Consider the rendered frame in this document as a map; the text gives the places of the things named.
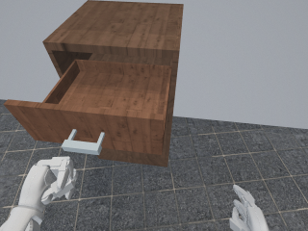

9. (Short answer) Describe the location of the robot right hand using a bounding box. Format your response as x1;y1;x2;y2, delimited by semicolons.
229;184;269;231

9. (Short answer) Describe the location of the robot left hand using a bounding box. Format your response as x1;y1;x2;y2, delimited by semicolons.
18;156;79;212

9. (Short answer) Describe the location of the cabinet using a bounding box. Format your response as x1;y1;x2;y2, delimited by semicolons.
42;0;184;167

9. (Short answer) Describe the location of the handle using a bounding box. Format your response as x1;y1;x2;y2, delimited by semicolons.
62;129;105;155

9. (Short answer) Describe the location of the drawer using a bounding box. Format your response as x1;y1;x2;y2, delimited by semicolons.
3;59;172;155

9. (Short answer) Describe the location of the left robot forearm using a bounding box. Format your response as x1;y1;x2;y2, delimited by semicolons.
0;205;44;231

